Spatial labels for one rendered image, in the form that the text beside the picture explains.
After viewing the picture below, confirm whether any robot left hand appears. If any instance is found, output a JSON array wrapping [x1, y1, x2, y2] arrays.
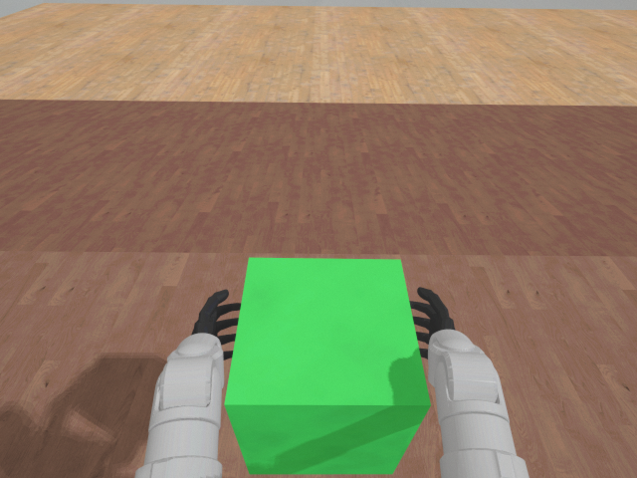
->
[[192, 290, 241, 360]]

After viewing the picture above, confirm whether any robot right forearm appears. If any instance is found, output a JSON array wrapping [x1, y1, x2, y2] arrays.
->
[[428, 330, 530, 478]]

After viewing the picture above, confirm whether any carton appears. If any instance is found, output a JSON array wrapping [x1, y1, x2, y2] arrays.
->
[[224, 258, 431, 474]]

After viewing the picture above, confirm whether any robot right hand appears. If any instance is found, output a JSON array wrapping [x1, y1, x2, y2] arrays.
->
[[409, 287, 456, 359]]

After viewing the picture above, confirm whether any robot left forearm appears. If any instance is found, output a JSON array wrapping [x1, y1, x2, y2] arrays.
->
[[134, 333, 225, 478]]

